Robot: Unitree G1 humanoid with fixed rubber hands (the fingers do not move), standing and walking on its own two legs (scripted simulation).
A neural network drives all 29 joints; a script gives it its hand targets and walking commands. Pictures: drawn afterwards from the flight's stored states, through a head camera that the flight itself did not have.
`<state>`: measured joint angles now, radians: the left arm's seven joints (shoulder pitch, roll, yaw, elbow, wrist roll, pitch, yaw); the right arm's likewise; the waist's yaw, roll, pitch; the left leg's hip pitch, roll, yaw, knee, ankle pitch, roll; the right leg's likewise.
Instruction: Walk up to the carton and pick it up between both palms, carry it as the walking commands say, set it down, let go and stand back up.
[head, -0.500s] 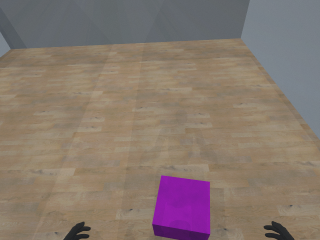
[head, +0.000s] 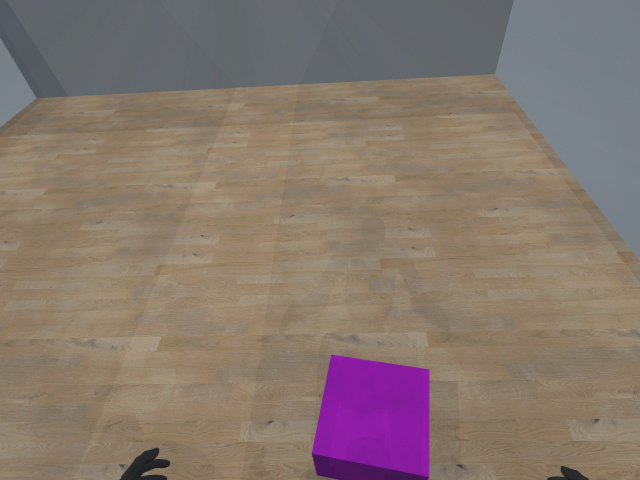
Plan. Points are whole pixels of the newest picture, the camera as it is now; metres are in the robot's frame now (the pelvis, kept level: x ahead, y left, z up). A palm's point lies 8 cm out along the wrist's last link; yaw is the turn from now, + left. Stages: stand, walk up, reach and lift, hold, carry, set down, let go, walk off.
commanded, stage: stand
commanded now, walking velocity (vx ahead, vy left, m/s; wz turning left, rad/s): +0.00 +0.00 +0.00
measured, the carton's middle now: (373, 422) +0.46 -0.06 -0.68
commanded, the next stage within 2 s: none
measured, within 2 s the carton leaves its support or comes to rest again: neither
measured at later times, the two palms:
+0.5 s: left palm out of the picture +0.08 +0.30 -0.09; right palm out of the picture +0.06 -0.31 -0.10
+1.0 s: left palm out of the picture +0.07 +0.30 -0.09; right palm out of the picture +0.04 -0.31 -0.11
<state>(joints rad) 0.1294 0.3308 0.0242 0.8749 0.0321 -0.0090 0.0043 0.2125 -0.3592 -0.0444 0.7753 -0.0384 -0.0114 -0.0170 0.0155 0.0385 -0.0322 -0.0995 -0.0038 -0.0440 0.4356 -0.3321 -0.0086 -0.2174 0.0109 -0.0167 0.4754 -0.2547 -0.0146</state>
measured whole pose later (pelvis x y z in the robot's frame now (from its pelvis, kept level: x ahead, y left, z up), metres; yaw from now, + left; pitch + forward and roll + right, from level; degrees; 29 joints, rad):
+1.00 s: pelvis -0.03 +0.00 +0.01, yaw -1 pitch -2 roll +0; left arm 0.09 0.37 0.00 1.07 0.01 -0.01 0.00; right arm 0.18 -0.39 -0.01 1.01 -0.02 -0.02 -0.01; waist 0.01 0.02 0.01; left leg -0.06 0.00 -0.03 0.35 -0.25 -0.01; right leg -0.18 0.02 -0.01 0.38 -0.16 -0.02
